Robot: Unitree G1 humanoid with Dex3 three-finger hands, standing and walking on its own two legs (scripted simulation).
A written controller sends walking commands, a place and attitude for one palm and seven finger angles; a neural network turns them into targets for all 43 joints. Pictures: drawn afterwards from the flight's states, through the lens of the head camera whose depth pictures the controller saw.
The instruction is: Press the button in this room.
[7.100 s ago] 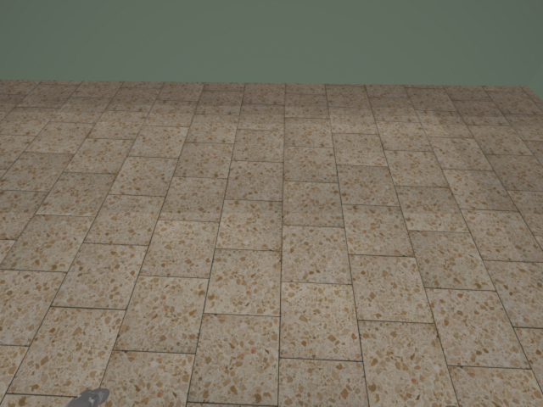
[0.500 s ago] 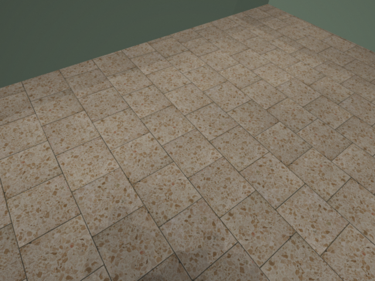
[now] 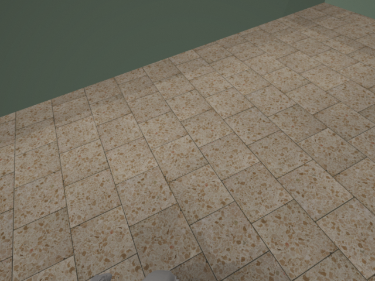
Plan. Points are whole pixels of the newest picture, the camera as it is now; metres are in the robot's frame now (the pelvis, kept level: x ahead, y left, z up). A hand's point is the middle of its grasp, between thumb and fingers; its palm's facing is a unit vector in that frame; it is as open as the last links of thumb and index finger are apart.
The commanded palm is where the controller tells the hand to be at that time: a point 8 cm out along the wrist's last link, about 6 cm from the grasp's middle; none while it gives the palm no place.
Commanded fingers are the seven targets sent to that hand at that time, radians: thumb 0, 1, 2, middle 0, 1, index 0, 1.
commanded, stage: turn or walk to find it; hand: left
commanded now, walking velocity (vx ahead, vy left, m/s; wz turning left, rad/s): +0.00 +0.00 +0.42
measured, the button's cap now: out of the picture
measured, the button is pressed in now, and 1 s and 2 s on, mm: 0 0 0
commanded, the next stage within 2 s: none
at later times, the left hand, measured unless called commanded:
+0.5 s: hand out of the picture -0.03 +0.27 -0.18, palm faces +0.25 -0.94 -0.24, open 7.4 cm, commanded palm none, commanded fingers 0.00 0.90 0.90 -0.20 -0.30 -0.20 -0.30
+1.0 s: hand out of the picture -0.01 +0.21 -0.14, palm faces +0.41 -0.87 -0.28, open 7.4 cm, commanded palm none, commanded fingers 0.00 0.90 0.90 -0.20 -0.30 -0.20 -0.30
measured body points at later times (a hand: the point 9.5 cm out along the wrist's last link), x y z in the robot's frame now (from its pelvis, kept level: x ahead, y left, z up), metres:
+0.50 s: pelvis -0.02 +0.05 +0.00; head +0.01 +0.09 +0.45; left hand -0.05 +0.32 -0.16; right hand +0.12 -0.17 -0.13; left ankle -0.05 +0.14 -0.74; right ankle -0.02 -0.10 -0.66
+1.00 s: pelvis -0.02 +0.00 +0.00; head +0.01 -0.03 +0.45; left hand -0.04 +0.25 -0.12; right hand +0.11 -0.23 -0.16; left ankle -0.11 +0.13 -0.65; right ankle +0.02 -0.08 -0.74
